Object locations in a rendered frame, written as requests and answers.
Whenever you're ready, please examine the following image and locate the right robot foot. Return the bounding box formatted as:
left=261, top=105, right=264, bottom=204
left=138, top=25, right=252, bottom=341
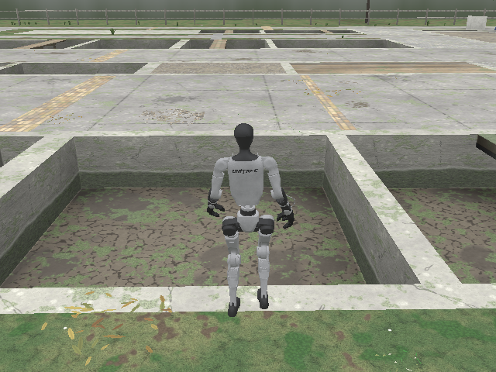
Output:
left=257, top=288, right=269, bottom=309

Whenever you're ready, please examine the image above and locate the left robot hand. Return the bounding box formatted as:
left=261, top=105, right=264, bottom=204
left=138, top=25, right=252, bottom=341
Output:
left=207, top=204, right=225, bottom=217

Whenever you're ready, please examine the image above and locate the robot right upper arm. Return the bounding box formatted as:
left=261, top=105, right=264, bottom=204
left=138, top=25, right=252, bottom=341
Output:
left=261, top=157, right=283, bottom=199

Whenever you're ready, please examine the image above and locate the robot left upper arm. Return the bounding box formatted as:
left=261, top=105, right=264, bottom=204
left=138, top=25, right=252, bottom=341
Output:
left=210, top=157, right=229, bottom=199

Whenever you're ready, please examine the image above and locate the right robot forearm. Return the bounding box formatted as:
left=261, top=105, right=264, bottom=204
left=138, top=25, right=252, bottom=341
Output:
left=276, top=188, right=292, bottom=215

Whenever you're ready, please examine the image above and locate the left robot forearm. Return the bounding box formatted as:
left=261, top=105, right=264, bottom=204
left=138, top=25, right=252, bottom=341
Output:
left=208, top=188, right=218, bottom=208

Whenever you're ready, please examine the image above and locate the left robot thigh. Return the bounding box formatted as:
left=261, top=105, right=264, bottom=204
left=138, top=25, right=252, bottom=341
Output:
left=222, top=216, right=241, bottom=267

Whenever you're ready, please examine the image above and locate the right robot hand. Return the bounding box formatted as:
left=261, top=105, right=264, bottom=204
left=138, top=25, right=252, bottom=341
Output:
left=277, top=210, right=295, bottom=229

